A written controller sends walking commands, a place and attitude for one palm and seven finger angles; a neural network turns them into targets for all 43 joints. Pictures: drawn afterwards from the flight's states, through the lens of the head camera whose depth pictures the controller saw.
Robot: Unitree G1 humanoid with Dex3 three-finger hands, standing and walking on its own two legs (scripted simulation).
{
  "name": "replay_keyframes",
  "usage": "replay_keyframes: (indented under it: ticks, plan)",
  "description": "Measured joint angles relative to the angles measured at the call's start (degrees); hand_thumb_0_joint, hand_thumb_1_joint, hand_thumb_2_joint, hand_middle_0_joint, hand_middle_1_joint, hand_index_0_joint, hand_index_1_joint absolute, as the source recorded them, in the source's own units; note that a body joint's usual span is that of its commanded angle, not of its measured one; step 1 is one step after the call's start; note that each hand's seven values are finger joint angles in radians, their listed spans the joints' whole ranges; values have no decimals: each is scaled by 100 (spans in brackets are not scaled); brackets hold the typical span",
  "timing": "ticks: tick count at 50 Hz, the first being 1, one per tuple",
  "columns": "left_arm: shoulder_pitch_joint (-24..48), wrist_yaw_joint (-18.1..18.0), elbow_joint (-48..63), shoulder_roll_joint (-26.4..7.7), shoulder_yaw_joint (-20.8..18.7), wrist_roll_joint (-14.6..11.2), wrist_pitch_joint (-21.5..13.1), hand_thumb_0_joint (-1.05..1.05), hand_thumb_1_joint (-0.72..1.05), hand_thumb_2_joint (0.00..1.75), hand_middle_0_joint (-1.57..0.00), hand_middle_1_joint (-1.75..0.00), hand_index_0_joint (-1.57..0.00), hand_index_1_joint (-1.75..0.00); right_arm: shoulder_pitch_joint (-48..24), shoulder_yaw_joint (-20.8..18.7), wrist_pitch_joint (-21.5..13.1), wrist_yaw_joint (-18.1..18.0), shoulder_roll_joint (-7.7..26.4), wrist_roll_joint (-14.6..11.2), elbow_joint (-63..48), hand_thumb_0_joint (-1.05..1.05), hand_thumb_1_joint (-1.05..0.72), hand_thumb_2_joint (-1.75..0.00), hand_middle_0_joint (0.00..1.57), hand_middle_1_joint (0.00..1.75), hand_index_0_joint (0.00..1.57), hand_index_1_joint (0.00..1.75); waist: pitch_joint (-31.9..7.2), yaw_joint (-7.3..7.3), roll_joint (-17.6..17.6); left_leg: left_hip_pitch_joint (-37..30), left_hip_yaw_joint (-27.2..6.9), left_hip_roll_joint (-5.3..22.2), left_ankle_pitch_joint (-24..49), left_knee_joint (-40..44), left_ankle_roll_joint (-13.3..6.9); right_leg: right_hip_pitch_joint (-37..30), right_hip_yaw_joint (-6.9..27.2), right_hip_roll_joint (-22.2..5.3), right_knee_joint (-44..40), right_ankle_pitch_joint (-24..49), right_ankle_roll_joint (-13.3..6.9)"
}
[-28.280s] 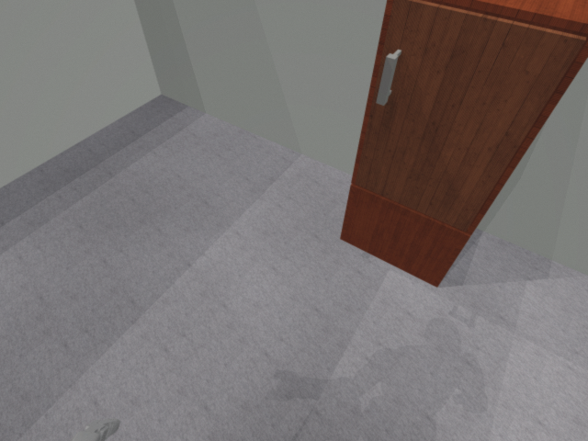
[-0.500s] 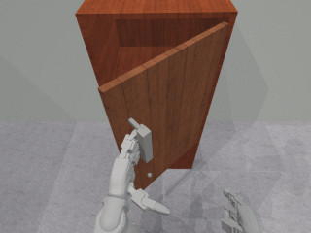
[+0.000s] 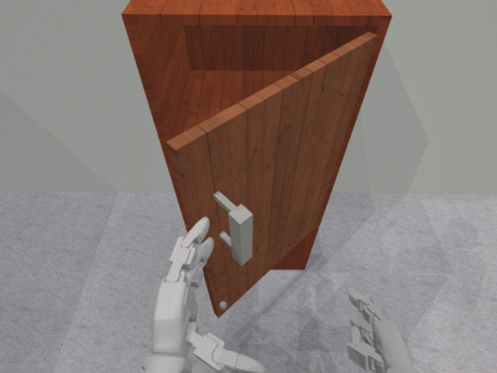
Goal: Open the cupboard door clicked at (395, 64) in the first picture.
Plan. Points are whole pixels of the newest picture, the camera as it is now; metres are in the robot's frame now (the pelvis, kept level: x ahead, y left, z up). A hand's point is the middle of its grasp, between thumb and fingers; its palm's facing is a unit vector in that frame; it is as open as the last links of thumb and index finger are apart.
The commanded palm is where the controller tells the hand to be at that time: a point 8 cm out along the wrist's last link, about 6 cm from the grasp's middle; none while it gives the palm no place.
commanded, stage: slide the hand sideways off the handle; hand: left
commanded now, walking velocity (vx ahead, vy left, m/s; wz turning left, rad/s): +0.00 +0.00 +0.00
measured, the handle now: (232, 228) +0.32 +0.05 +0.09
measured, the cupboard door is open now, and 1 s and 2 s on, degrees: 44 44 44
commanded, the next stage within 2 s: draw the hand back to the body in 0.48 s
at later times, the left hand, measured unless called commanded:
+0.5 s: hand (188, 333) +0.17 +0.09 +0.08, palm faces +0.04 -1.00 -0.01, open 16.3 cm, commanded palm +0.13 +0.14 +0.08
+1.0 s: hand (139, 324) +0.17 +0.14 +0.12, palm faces +0.03 -1.00 -0.06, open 16.3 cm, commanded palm +0.13 +0.19 +0.14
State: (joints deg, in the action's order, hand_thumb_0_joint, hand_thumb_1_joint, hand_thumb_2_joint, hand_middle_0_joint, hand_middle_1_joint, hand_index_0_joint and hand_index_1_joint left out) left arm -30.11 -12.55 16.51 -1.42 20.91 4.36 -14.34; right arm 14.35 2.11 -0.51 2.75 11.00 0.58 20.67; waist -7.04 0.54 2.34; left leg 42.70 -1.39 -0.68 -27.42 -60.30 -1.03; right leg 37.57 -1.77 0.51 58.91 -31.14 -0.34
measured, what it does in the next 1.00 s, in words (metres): stands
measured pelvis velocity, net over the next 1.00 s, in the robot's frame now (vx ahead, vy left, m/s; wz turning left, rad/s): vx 0.00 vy -0.01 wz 0.01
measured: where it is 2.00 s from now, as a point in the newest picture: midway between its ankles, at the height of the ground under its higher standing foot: outside the picture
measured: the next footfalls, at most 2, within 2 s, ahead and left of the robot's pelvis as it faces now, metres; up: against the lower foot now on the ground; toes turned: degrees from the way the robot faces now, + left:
none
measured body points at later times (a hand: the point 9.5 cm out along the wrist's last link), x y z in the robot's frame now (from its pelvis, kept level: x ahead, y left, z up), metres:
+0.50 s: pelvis +0.00 -0.02 -0.01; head +0.04 -0.04 +0.44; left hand +0.16 +0.14 +0.08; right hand +0.19 -0.24 -0.08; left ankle +0.03 +0.11 -0.67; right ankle -0.02 -0.12 -0.67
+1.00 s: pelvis +0.00 -0.01 +0.01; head +0.01 -0.02 +0.46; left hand +0.16 +0.19 +0.13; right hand +0.19 -0.23 -0.05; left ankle +0.03 +0.11 -0.67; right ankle -0.02 -0.12 -0.67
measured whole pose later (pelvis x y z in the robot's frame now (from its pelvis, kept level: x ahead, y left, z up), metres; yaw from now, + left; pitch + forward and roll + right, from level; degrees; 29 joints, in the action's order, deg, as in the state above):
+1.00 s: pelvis +0.00 -0.01 +0.01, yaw +0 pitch +8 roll -2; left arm -41.0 5.3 28.5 -11.9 -0.9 -12.0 -9.7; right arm 17.2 1.7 -3.3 -3.7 11.8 -2.6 22.2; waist -9.1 -0.8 3.4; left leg 38.6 -2.8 0.4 -26.8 -57.7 0.0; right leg 32.9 -3.0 1.7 55.3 -30.1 -1.2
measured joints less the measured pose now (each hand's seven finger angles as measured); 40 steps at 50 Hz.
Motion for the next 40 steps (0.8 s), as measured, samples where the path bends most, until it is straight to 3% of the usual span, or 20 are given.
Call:
replay_keyframes:
  ticks: [9, 24, 31, 40]
  plan:
    - [-462, 357, 385, -162, -237, -143, -97, -1, -50, 30, -15, -30, -15, -30, 39, -11, 31, -62, 11, 1, -95, 2, -90, -90, 20, 30, 20, 30, -63, -66, 7, 105, -31, 17, -65, -94, 62, 125, -29, 19, 146, -98, -63]
    - [-1218, 1208, 705, -536, -1226, -935, -403, -1, -50, 30, -15, -30, -15, -30, 173, -158, -80, -297, 81, -75, 33, 2, -90, -90, 20, 30, 20, 30, -159, -69, -1, 268, -145, 85, -126, -221, 202, 289, -137, 97, 310, -195, -185]
    - [-1337, 1543, 687, -591, -1405, -1198, -524, -1, -50, 30, -15, -30, -15, -30, 114, -242, -155, -407, 138, -115, 68, 2, -90, -90, 20, 30, 20, 30, -185, -74, 46, 394, -199, 83, -126, -333, 213, 386, -191, 102, 397, -203, -192]
    - [-1030, 1550, 1070, -868, -1724, -1342, -232, -1, -50, 30, -15, -30, -15, -30, 138, -181, -152, -516, 59, -234, 57, 2, -90, -90, 20, 30, 20, 30, -183, -114, 137, 165, -172, 114, -74, -215, 182, 150, -158, 131, 222, -102, -164]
